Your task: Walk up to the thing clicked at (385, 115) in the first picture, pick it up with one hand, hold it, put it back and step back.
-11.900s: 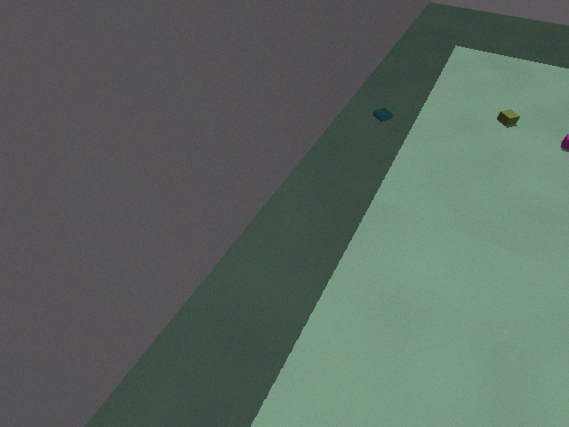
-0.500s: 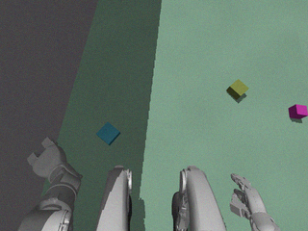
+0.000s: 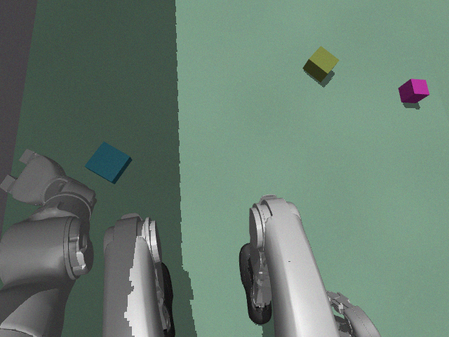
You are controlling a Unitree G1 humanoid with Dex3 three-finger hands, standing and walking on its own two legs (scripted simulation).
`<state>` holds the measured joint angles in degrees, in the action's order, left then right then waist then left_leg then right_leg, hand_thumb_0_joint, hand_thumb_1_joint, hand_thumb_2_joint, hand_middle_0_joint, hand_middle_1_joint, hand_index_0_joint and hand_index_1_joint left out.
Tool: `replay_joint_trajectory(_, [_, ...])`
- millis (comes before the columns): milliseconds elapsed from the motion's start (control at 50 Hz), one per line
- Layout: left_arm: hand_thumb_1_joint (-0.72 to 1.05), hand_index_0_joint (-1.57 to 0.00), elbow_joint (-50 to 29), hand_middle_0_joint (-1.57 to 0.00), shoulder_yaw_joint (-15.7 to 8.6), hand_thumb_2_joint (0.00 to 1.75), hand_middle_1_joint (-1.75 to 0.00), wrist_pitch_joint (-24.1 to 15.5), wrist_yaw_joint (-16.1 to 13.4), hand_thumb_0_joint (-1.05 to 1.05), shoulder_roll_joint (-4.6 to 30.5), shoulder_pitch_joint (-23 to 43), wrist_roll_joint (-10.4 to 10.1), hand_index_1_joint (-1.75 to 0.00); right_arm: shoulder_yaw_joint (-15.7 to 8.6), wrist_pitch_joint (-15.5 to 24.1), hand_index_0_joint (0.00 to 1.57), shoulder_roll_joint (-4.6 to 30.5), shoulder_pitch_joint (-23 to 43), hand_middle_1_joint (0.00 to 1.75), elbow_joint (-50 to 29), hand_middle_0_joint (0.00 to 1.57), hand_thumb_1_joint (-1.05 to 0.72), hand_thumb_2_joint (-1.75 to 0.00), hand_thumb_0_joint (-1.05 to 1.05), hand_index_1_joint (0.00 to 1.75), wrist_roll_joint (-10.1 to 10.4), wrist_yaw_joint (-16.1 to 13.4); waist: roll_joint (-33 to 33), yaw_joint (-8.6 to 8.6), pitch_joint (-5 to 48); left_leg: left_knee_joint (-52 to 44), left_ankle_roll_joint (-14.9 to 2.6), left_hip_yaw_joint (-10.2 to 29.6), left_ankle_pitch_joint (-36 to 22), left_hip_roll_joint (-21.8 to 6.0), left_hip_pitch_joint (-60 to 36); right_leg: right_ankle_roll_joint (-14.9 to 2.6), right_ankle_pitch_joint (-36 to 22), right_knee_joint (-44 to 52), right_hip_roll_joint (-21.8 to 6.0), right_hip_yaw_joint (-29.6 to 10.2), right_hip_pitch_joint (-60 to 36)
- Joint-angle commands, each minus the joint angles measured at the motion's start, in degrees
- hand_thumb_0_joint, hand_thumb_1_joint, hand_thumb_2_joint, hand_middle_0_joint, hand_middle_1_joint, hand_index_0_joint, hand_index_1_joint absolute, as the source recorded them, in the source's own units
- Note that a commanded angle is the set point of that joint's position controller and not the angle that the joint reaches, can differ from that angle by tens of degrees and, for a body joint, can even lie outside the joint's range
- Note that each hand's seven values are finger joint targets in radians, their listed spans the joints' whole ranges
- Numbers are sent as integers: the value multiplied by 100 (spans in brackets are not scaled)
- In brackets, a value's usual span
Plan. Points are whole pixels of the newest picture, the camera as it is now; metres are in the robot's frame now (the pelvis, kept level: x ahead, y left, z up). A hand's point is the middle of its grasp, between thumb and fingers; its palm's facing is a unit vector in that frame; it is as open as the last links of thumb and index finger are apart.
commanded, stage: rise first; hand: left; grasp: from above
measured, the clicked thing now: (109, 162) +0.51 +0.26 -0.37
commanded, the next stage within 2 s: none
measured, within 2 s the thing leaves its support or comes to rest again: neither
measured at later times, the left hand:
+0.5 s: hand (79, 170) +0.45 +0.28 -0.22, palm faces -0.17 -0.41 -0.90, open 13.6 cm
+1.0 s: hand (86, 165) +0.47 +0.27 -0.25, palm faces -0.18 -0.41 -0.89, open 13.5 cm
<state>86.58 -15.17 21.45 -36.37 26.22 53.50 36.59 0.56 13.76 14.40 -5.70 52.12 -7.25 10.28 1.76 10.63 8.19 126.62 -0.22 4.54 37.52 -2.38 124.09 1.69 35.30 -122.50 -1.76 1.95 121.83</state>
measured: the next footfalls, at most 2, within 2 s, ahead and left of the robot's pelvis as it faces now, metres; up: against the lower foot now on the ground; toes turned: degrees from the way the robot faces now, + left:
none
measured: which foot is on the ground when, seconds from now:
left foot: down 0.00-1.00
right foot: down 0.00-1.00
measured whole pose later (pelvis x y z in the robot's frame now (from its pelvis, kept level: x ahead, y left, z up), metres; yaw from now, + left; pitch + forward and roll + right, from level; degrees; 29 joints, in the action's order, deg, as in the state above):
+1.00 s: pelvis +0.01 +0.00 -0.07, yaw -4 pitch +34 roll -8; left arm 99.4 -24.2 18.7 -39.4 41.0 67.8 43.3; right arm 4.6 17.1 18.9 -9.2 50.3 -11.1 19.9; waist 0.6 16.6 -2.8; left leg 139.9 0.7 8.7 40.6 -2.6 133.8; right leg 1.6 36.6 -133.7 -0.4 4.5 131.1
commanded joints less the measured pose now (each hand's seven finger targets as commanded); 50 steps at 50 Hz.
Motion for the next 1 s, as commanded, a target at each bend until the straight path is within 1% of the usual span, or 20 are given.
replay_joint_trajectory(0, [-53,-9,-277,-8,64,99,-107,13,-318,0,1420,2057,591,-105,-344,174,20,1413,-853,30,-150,20,-90,-90,0,30,45,63,1474,79,3525,-1660,134,-51,-114,97,-3048,-354,-318,930,85,502,-1036])
replay_joint_trajectory(40, [-53,-10,-23,-9,15,98,-105,20,-393,0,1329,2138,608,-104,-356,195,20,1466,-1000,30,-100,20,-90,-90,0,30,9,124,1446,181,3363,-1567,143,-6,-225,86,-2932,-350,-444,795,83,514,-873])
replay_joint_trajectory(80, [-50,-11,121,-8,6,96,-107,-6,-408,0,1204,2245,485,-104,-336,226,20,1408,-1119,30,-65,20,-90,-90,0,30,-30,189,1255,311,3190,-1352,88,-99,-306,92,-2714,-326,-486,845,112,492,-904])
replay_joint_trajectory(140, [-47,-13,210,-10,-221,93,-107,-87,-416,0,1486,2322,343,-104,-331,285,20,1439,-1255,30,-59,20,-90,-90,0,30,-105,310,1099,292,3116,-1132,31,-232,-415,130,-2297,-280,-509,824,119,438,-1164])
replay_joint_trajectory(240, [-46,-14,396,-9,-492,91,-108,-162,-446,0,1979,2649,501,-104,-300,281,20,1517,-1453,30,-53,20,-90,-90,0,30,-152,461,1112,337,3317,-771,-3,-344,-690,136,-2087,-258,-749,663,154,424,-1384])
replay_joint_trajectory(280, [-47,-14,473,-10,-522,92,-107,-188,-442,0,2099,2785,561,-103,-252,284,20,1503,-1523,30,-47,20,-90,-90,0,30,-201,521,1010,432,3286,-582,-40,-429,-772,141,-1853,-234,-834,658,188,419,-1616])
replay_joint_trajectory(300, [-46,-15,403,-11,-639,90,-108,-226,-466,0,2269,2762,575,-103,-263,293,20,1562,-1547,30,-65,20,-90,-90,0,30,-195,543,989,347,3453,-552,-37,-457,-843,143,-1823,-222,-864,644,205,413,-1739])
replay_joint_trajectory(360, [-46,-16,455,-14,-681,91,-103,-264,-455,0,2475,2872,683,-101,-198,315,20,1550,-1624,30,-51,20,-91,-90,0,30,-253,620,906,441,3480,-295,-94,-518,-843,150,-1512,-179,-904,622,234,390,-1923])
replay_joint_trajectory(380, [-47,-17,455,-15,-791,91,-102,-267,-482,0,2533,2778,663,-100,-205,313,20,1572,-1658,30,-49,20,-91,-90,0,30,-231,632,954,375,3533,-289,-71,-515,-915,135,-1634,-181,-957,624,238,401,-1934])
replay_joint_trajectory(480, [-46,-17,609,-15,-731,91,-100,-254,-429,0,2497,2945,662,-98,-153,350,20,1615,-1767,30,11,20,-91,-90,0,30,-313,734,1081,558,3368,-173,-63,-421,-914,101,-1616,-199,-979,487,293,524,-1809])
replay_joint_trajectory(520, [-46,-17,558,-15,-879,90,-101,-252,-459,0,2631,2887,637,-99,-165,349,20,1694,-1814,30,3,20,-91,-90,0,30,-297,753,1134,505,3508,-186,-45,-390,-989,102,-1612,-198,-1040,450,301,548,-1899])
replay_joint_trajectory(620, [-46,-18,551,-17,-661,91,-98,-249,-370,0,2573,2997,760,-98,-104,363,20,1731,-1749,30,11,20,-91,-91,0,30,-299,812,1428,613,3167,-173,-9,-261,-913,79,-1750,-268,-937,255,335,688,-1422])
replay_joint_trajectory(680, [-45,-19,574,-18,-704,90,-97,-272,-396,0,2610,2904,803,-96,-79,359,20,1764,-1773,30,27,20,-91,-90,0,30,-309,837,1468,614,3112,-195,13,-196,-905,69,-1820,-285,-927,200,331,735,-1338])
replay_joint_trajectory(720, [-45,-19,541,-18,-595,90,-97,-286,-402,0,2553,2985,828,-96,-60,371,20,1786,-1762,30,16,20,-91,-90,0,30,-338,865,1602,692,2982,-189,16,-182,-906,64,-1836,-301,-948,171,348,755,-1252])
replay_joint_trajectory(740, [-46,-18,572,-17,-661,90,-99,-301,-418,0,2627,3062,844,-98,-67,383,20,1827,-1815,30,58,20,-91,-90,0,30,-360,886,1494,740,2989,-155,1,-153,-849,65,-1738,-286,-926,159,332,774,-1264])
replay_joint_trajectory(800, [-46,-18,551,-18,-793,90,-97,-287,-467,0,2659,2895,743,-97,-56,356,20,1878,-1859,30,2,20,-91,-91,0,30,-319,904,1553,638,3146,-159,9,-169,-1048,65,-1768,-288,-1090,180,345,755,-1436])
replay_joint_trajectory(880, [-45,-18,718,-18,-644,90,-98,-256,-483,0,2697,3181,818,-97,22,366,20,1900,-1870,30,30,20,-91,-90,0,30,-391,970,1465,866,2900,-47,-22,-127,-909,66,-1632,-278,-1013,146,344,791,-1292])
replay_joint_trajectory(940, [-46,-19,564,-20,-883,91,-94,-294,-554,0,2928,3079,796,-95,48,365,20,1922,-1909,30,-5,20,-91,-91,0,30,-362,974,1548,700,3112,-43,-9,-164,-1064,60,-1673,-267,-1126,197,352,759,-1583])
replay_joint_trajectory(960, [-45,-20,806,-20,-763,89,-95,-264,-563,0,2810,2998,800,-95,92,364,20,1917,-1880,30,-17,20,-91,-91,0,30,-395,988,1445,783,2993,-24,-25,-152,-981,61,-1590,-267,-1068,194,364,772,-1544])
replay_joint_trajectory(980, [-46,-19,675,-19,-740,90,-95,-268,-562,0,2927,3151,860,-96,101,379,20,1945,-1873,30,16,20,-91,-91,0,30,-404,1004,1606,801,2977,-38,-14,-128,-952,64,-1701,-277,-1044,150,341,789,-1402])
